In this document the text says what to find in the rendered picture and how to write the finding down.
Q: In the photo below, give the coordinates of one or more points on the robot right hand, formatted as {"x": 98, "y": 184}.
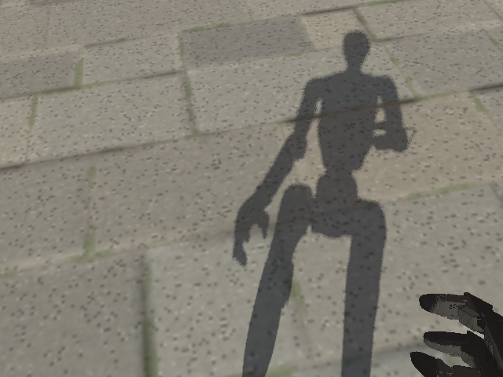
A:
{"x": 485, "y": 356}

